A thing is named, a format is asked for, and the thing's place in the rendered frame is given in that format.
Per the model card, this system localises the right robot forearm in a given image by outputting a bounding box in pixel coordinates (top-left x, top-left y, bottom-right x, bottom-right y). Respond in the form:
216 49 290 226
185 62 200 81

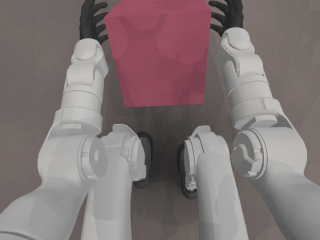
215 27 307 161

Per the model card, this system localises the left robot forearm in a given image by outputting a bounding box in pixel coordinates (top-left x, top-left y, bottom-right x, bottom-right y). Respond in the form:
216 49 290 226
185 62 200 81
37 38 109 175

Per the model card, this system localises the robot right thigh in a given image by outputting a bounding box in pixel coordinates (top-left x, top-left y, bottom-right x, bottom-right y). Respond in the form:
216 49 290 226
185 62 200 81
184 132 249 240

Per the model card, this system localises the robot right foot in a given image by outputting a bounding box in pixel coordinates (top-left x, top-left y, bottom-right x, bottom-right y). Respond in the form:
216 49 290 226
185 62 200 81
177 143 198 199

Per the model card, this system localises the carton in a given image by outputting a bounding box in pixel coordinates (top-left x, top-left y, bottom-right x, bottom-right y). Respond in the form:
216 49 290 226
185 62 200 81
104 0 212 108

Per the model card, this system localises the right robot upper arm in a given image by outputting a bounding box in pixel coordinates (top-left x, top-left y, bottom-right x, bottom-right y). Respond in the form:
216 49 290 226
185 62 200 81
230 127 320 240

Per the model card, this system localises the left robot hand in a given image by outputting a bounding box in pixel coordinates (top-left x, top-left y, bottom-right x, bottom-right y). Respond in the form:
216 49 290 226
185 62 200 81
79 0 109 45

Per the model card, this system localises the right robot hand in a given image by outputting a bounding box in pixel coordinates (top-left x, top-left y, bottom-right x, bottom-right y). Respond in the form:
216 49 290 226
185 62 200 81
208 0 244 37

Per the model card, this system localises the left robot upper arm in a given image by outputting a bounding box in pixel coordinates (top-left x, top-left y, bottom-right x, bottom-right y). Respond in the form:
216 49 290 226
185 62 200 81
0 134 108 240

